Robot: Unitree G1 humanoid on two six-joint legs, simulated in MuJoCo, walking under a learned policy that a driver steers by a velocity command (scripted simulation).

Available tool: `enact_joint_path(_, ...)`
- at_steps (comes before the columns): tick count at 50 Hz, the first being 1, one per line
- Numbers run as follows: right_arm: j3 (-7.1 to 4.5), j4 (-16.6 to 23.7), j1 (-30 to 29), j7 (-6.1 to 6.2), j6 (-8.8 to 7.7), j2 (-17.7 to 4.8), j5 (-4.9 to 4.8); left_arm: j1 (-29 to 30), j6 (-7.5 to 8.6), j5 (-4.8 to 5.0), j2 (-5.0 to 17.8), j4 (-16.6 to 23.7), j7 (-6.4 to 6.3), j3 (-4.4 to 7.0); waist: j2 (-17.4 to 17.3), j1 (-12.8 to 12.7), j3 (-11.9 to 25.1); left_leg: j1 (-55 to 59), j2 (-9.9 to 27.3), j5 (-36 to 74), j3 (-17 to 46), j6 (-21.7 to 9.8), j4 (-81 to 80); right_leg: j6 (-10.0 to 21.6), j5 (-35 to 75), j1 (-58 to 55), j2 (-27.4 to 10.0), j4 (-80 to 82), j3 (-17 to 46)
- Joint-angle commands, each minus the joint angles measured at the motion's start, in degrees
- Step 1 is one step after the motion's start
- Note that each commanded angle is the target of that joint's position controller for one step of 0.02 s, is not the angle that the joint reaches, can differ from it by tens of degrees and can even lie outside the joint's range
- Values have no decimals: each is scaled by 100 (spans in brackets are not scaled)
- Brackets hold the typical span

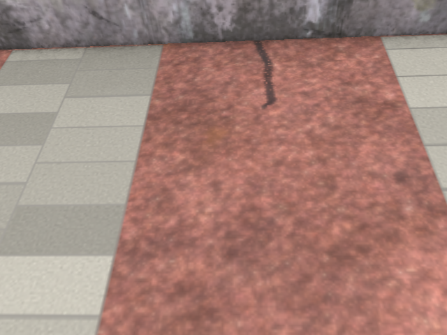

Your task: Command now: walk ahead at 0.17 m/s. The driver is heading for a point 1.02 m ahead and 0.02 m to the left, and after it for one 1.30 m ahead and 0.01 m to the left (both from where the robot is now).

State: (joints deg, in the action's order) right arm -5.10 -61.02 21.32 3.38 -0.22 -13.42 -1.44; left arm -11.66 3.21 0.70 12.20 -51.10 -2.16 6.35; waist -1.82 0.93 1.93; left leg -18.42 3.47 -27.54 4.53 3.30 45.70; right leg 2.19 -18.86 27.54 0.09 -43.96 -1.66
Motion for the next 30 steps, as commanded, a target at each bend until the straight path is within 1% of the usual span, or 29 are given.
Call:
enact_joint_path(1,92,695,-657,23,-251,16,-52,-2205,-92,-159,863,-261,93,84,2380,-800,276,-3199,-586,-900,148,-181,2917,1362,-201,-2780,-2266,3092,4629)
enact_joint_path(2,44,718,-890,47,-245,-180,-134,-1733,-46,-131,751,-161,140,18,1611,-660,-301,-3607,-350,-445,155,-338,3258,1296,-409,-2468,-2120,2959,4118)
enact_joint_path(3,34,733,-972,82,-200,-207,-79,-1102,-43,-103,706,5,166,-47,1083,-436,-455,-3449,-119,110,44,-445,3211,1083,207,-1948,-1918,2769,3384)
enact_joint_path(4,11,614,-798,127,-127,-183,4,-506,-43,-106,529,161,172,-136,650,-169,-353,-2869,105,677,108,-474,2829,830,1026,-1475,-1635,2677,2678)
enact_joint_path(5,-13,529,-533,138,-70,-158,54,-238,-41,-126,359,178,157,-198,645,52,-193,-2266,252,1063,187,-479,2363,645,1795,-1170,-1400,2604,2092)
enact_joint_path(6,-28,485,-347,93,-35,-151,77,-220,-31,-152,152,110,155,-269,647,148,-18,-1708,240,1419,177,-460,2099,513,2558,-960,-1183,2568,1619)
enact_joint_path(7,-27,455,-278,47,-31,-99,95,-249,-11,-157,56,37,137,-317,620,211,72,-1488,200,1589,100,-424,1788,506,3320,-1023,-1063,2487,1243)
enact_joint_path(8,-16,503,-382,17,-54,-59,112,-365,12,-136,29,-41,109,-343,599,192,141,-1419,180,1717,62,-387,1387,491,3900,-1213,-1021,2448,1013)
enact_joint_path(9,8,592,-638,-18,-87,-14,145,-508,27,-97,72,-129,69,-347,557,136,183,-1400,144,1887,55,-342,878,427,4434,-1467,-1026,2402,889)
enact_joint_path(10,58,695,-935,-41,-96,70,145,-602,21,-74,156,-204,16,-333,544,75,258,-1316,117,2013,64,-305,357,350,4814,-1712,-1037,2337,803)
enact_joint_path(11,82,764,-1152,-56,-97,90,129,-653,3,-72,236,-256,-27,-313,569,29,320,-1201,64,2058,30,-256,-61,273,5119,-1897,-1027,2296,726)
enact_joint_path(12,91,818,-1333,-80,-82,54,100,-766,-27,-55,399,-322,-51,-256,612,-49,385,-1152,0,2044,-82,-225,-285,275,4805,-2044,-1049,2374,746)
enact_joint_path(13,90,864,-1512,-90,-51,-15,67,-909,-54,-40,526,-389,-64,-198,660,-145,364,-1136,-10,1959,-149,-228,-371,353,4019,-2073,-1115,2582,862)
enact_joint_path(15,57,993,-2033,-88,-46,-230,-14,-1121,-72,-4,666,-455,-44,-78,678,-409,-37,-1736,29,1779,-194,-342,-350,652,1765,-2293,-1360,3162,1427)
enact_joint_path(16,33,1072,-2284,-83,-78,-319,-58,-1217,-46,-12,595,-486,-20,-67,612,-489,-279,-2133,104,1744,-112,-437,-366,808,938,-2486,-1518,3401,1728)
enact_joint_path(17,21,1115,-2432,-84,-125,-344,-57,-1299,-15,-17,508,-531,-5,-67,574,-535,-436,-2455,163,1698,-62,-517,-401,907,465,-2717,-1633,3566,1916)
enact_joint_path(18,15,1142,-2553,-93,-185,-330,-54,-1354,11,-14,448,-557,10,-67,517,-556,-518,-2683,196,1652,-44,-576,-445,983,384,-2971,-1698,3631,1998)
enact_joint_path(19,16,1155,-2660,-111,-255,-282,-28,-1391,40,-20,439,-583,20,-59,441,-561,-548,-2812,206,1614,-62,-608,-498,1039,585,-3191,-1715,3624,1959)
enact_joint_path(21,33,1179,-2845,-169,-368,-170,-18,-1540,56,-12,410,-662,46,-56,441,-591,-475,-2907,151,1579,-194,-630,-604,1073,1358,-3598,-1624,3496,1717)
enact_joint_path(23,74,1219,-3063,-264,-435,-56,-28,-1625,44,12,418,-721,76,-55,459,-603,-382,-2810,57,1553,-381,-621,-687,1069,1993,-3737,-1539,3333,1463)
enact_joint_path(25,131,1265,-3243,-342,-473,21,-45,-1660,33,41,466,-750,91,-57,548,-624,-352,-2628,-25,1590,-533,-612,-835,1049,2143,-3697,-1465,3245,1298)
enact_joint_path(26,156,1299,-3341,-386,-483,35,-39,-1683,28,53,485,-761,101,-60,554,-636,-372,-2494,-79,1596,-621,-616,-943,1036,2185,-3611,-1438,3201,1229)
enact_joint_path(28,179,1338,-3421,-448,-498,-14,-21,-1626,20,77,611,-758,120,-37,621,-595,-416,-2079,-173,1607,-767,-647,-1139,976,2309,-3324,-1425,3088,1100)
enact_joint_path(29,172,1349,-3371,-462,-512,-77,-37,-1575,30,103,657,-756,135,-31,684,-529,-409,-1694,-244,1709,-837,-675,-1280,924,2498,-3112,-1419,2998,1014)
enact_joint_path(30,143,1296,-3122,-465,-530,-159,-16,-1401,42,109,725,-722,157,-23,763,-335,-339,-1036,-385,1868,-962,-762,-1444,844,3010,-2779,-1351,2760,859)
